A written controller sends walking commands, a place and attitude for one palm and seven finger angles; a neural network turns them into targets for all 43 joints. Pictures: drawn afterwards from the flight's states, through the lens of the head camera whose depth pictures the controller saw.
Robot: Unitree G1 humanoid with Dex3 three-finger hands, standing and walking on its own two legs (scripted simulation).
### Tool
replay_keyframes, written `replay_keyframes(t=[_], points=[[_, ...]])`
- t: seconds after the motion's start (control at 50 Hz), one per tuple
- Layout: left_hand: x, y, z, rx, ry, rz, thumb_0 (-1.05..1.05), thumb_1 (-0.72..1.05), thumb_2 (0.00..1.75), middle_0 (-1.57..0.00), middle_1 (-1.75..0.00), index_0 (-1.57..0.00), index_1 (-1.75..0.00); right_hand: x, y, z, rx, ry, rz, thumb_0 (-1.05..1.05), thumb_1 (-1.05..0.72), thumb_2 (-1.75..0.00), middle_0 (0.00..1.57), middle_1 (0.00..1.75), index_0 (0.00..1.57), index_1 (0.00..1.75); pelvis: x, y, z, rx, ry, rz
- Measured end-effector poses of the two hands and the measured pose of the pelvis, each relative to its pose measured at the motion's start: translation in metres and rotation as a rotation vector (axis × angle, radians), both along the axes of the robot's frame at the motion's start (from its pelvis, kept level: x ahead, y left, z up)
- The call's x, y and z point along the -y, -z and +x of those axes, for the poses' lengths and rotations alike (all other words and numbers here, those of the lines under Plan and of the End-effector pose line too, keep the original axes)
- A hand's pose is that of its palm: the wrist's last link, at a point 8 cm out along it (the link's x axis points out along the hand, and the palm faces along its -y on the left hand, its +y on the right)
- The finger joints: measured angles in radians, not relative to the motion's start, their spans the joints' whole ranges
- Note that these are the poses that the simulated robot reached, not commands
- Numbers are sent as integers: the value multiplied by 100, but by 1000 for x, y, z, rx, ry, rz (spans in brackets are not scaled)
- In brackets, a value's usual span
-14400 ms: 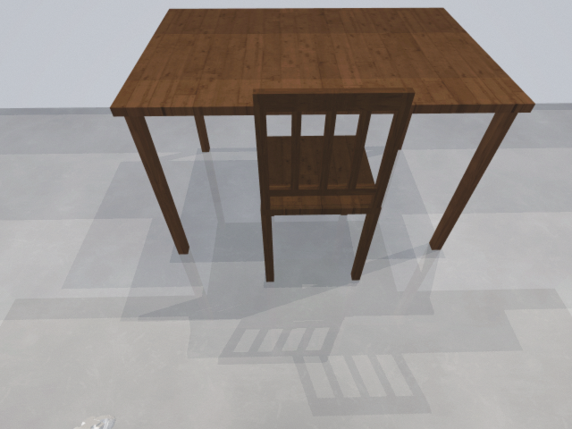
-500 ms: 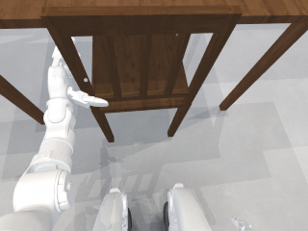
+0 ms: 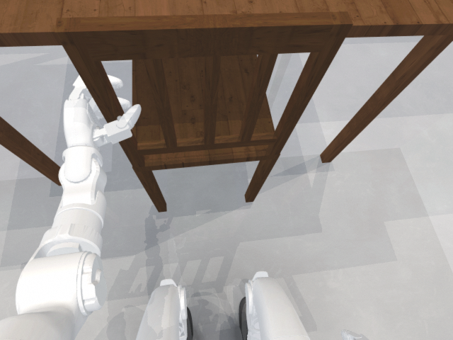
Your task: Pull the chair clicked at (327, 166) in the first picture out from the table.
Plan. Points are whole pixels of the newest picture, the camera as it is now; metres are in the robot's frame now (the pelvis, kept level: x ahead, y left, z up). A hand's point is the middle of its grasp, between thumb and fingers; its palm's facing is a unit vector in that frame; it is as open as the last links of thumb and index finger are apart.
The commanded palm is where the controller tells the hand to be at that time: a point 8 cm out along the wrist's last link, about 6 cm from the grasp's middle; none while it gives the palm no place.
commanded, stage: hook a spindle and tug to test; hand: left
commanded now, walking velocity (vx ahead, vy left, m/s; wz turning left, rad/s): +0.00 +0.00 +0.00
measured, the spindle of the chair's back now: (210, 106) +0.53 +0.00 +0.00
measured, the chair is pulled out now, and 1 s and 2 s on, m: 0.00 0.04 0.15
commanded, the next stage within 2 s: step backward, pulling the chair out in 0.72 s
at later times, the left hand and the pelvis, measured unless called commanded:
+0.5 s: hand (121, 129) +0.46 +0.15 +0.03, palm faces +0.08 -1.00 -0.01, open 6.1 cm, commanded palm +0.42 +0.19 +0.03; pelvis +0.01 +0.00 +0.01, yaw +0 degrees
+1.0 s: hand (123, 142) +0.43 +0.14 +0.04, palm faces +0.10 -0.99 -0.13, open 6.3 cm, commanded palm +0.41 +0.19 +0.04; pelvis +0.02 +0.00 +0.07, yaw +1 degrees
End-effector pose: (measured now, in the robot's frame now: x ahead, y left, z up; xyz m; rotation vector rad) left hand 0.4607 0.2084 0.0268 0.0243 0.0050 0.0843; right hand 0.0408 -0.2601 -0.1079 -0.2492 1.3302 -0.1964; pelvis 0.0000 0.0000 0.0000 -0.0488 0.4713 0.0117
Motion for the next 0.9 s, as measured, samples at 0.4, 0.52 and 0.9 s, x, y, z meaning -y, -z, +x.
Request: replay_keyframes(t=[0.4,0.52,0.9], points=[[4,0,-14,-2,4,-13,1,64,74,-39,-140,-38,-142,-11,-6,30,58,-5,33,0,-91,-90,21,30,20,30,-4,-8,12,8,10,5],[5,0,-23,-5,4,-15,1,64,73,-39,-140,-38,-142,-12,-7,41,86,-12,37,0,-91,-90,21,30,20,30,-4,-10,15,14,10,7],[11,-9,-49,-101,-19,41,3,61,75,-38,-134,-37,-143,-11,-18,61,133,6,31,0,-91,-90,20,30,20,30,0,-25,8,112,-13,18]])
